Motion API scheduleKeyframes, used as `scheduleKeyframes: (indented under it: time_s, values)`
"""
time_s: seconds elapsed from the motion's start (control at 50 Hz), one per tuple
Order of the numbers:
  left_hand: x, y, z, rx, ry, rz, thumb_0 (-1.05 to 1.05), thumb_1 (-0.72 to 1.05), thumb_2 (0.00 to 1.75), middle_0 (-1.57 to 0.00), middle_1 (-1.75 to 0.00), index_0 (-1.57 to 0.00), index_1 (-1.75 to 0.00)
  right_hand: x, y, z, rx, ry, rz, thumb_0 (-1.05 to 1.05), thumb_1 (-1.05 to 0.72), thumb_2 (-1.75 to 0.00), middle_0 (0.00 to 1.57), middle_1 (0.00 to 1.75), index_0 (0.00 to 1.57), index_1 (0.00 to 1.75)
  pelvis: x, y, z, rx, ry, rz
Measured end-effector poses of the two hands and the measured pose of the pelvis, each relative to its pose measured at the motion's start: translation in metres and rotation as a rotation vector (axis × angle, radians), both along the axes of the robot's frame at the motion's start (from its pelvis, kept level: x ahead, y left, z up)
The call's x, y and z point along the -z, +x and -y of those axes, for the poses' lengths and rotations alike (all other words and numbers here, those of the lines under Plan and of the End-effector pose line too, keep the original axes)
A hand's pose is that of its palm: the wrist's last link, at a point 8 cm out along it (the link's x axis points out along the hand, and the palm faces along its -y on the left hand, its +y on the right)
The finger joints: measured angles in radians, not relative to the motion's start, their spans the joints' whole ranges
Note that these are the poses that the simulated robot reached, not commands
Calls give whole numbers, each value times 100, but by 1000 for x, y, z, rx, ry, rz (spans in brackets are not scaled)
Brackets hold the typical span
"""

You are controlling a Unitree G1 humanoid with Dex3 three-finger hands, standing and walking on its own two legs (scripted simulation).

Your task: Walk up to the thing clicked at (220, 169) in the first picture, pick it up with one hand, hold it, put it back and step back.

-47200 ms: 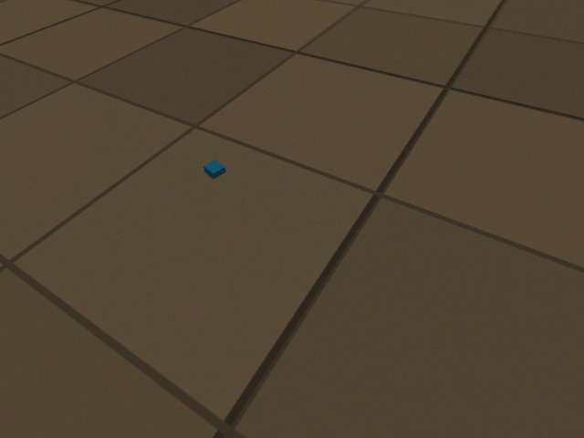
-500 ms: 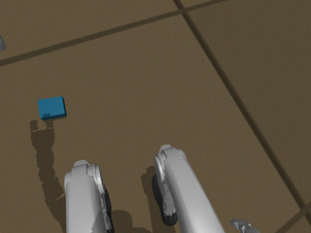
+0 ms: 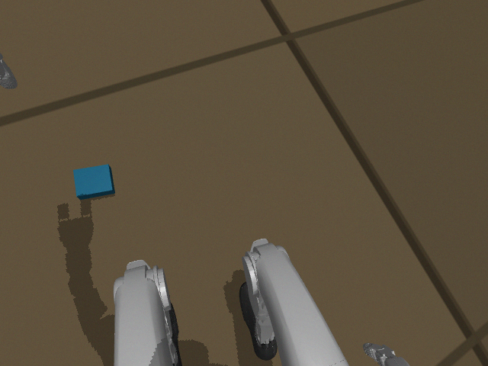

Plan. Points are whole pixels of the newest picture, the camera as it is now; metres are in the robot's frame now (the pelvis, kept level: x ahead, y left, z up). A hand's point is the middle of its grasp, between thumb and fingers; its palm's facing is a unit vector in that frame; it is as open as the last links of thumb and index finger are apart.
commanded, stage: go down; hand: left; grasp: from above
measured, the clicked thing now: (94, 181) +0.56 +0.27 -0.48
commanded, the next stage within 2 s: approach in 1.22 s
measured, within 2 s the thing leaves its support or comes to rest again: neither
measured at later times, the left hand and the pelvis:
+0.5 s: hand out of the picture +0.52 +0.32 -0.03, palm faces -0.43 -0.04 -0.90, open 13.8 cm; pelvis +0.01 +0.01 +0.02, yaw +0 degrees
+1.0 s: hand out of the picture +0.52 +0.33 -0.02, palm faces -0.44 -0.03 -0.90, open 13.8 cm; pelvis +0.01 +0.01 +0.04, yaw +0 degrees
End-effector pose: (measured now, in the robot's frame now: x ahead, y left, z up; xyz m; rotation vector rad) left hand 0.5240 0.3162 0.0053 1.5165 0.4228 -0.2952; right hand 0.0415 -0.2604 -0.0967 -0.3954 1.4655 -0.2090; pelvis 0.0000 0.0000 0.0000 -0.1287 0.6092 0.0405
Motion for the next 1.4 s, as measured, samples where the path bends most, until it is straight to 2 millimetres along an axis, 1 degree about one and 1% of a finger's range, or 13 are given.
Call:
scheduleKeyframes:
  time_s: [0.38,0.74,0.96,1.14,1.4]
  values:
    - [-13,0,-6,-5,10,8,0,-47,92,-6,-113,-12,-108,-20,2,-10,22,12,-1,0,-92,-90,21,30,21,30,-19,6,-7,-2,-7,2]
    - [-26,2,-12,-16,10,9,0,-49,92,-8,-110,-13,-106,-36,1,-14,33,9,-3,0,-92,-90,21,30,21,30,-33,9,-11,-4,-13,11]
    - [-28,-1,-14,-13,14,-1,0,-47,91,-10,-107,-14,-103,-39,0,-16,32,11,-2,0,-92,-90,21,30,21,30,-36,8,-12,-4,-14,13]
    - [-24,-2,-12,-7,18,4,0,-46,90,-12,-105,-16,-101,-38,1,-15,34,13,-2,0,-92,-90,21,30,21,30,-36,9,-11,-4,-13,11]
    - [-25,-3,-8,-10,21,3,0,-45,90,-14,-103,-17,-100,-41,7,-14,35,20,6,0,-92,-90,21,30,21,30,-40,13,-10,-4,-10,10]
